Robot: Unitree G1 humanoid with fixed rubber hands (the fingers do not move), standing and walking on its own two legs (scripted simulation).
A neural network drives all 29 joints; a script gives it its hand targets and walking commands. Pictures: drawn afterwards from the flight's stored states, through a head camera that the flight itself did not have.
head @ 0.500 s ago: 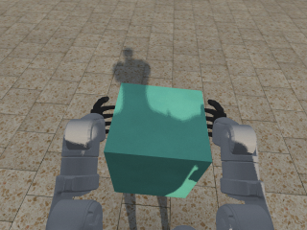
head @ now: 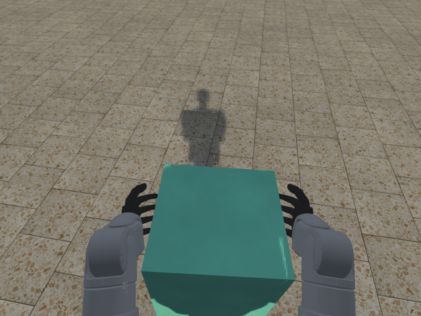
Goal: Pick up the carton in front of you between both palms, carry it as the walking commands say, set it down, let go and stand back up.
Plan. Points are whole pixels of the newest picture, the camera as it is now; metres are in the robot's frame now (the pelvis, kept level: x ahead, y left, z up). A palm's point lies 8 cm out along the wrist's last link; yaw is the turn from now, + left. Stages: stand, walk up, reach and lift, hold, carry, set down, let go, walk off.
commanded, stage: carry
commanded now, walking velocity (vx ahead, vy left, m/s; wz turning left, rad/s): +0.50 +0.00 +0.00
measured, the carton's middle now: (214, 247) +0.27 +0.00 -0.01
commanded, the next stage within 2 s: none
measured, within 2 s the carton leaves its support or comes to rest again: neither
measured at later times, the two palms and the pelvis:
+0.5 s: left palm (146, 115) +0.57 +0.18 +0.08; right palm (266, 118) +0.55 -0.12 +0.09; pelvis +0.30 +0.05 +0.00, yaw -3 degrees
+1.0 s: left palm (168, 71) +0.79 +0.15 +0.08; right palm (265, 71) +0.79 -0.15 +0.08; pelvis +0.52 +0.00 -0.01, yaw -1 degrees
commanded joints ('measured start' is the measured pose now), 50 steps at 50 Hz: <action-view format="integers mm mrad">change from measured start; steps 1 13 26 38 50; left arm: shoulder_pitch -493 -399 -426 -357 -396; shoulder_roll -1005 -793 -925 -876 -882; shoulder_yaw -729 -709 -751 -695 -725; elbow -149 -147 -166 -101 -164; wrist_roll -433 -396 -394 -389 -410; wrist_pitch -23 53 3 30 25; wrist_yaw -286 -274 -257 -278 -282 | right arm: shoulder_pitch -489 -342 -406 -394 -350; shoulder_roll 1000 813 910 860 879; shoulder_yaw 793 733 776 771 765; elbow -158 -104 -175 -144 -144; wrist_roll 418 407 457 425 405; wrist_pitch -12 67 20 67 47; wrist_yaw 240 254 278 266 258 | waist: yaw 3 -30 -24 0 -11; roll -140 -46 105 -220 19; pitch -300 -244 -188 -387 -300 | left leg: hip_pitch -105 526 489 72 372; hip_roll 31 13 206 0 126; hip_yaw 9 82 -9 -9 -14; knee -144 -529 -817 -118 -497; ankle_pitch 79 149 289 -271 516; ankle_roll -17 40 130 -52 -9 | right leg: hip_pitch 337 43 -327 485 153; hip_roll -261 -133 -85 -368 -164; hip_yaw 230 -14 60 358 78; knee -168 311 349 21 147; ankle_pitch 145 270 39 813 454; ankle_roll -93 45 91 -130 42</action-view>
